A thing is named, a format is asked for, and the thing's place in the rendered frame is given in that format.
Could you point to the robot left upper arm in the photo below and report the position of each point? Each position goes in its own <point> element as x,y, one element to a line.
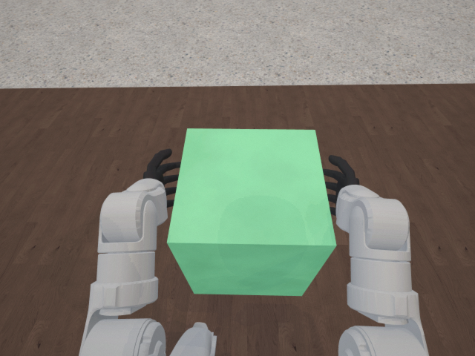
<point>126,337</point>

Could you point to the robot left hand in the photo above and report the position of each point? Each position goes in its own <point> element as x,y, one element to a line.
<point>156,171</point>

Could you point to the left robot shin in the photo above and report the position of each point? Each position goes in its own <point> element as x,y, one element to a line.
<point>200,325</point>

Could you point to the robot right hand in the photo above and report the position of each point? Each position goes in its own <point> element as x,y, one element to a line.
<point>345,177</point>

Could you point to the robot left forearm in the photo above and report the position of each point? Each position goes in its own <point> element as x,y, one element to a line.
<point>125,280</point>

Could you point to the robot right upper arm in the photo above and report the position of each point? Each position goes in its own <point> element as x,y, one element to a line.
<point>379,341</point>

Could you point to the robot left thigh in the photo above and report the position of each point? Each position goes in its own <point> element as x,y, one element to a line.
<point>196,342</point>

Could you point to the robot right forearm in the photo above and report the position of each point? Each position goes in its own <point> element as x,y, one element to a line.
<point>379,240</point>

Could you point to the carton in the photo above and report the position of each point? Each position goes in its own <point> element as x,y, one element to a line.
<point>251,214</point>

